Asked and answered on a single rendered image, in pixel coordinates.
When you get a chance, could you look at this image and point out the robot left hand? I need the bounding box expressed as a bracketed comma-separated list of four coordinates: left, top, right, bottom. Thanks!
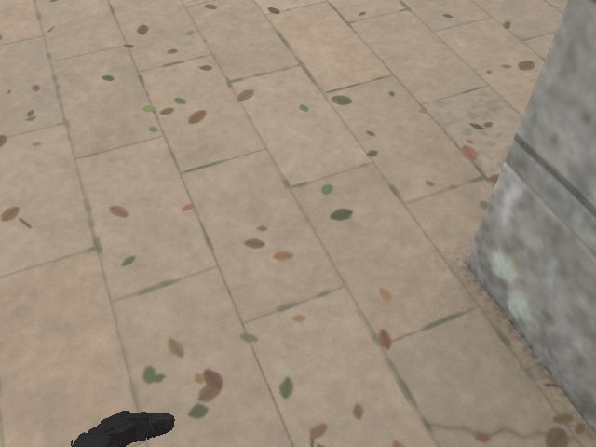
[71, 411, 175, 447]

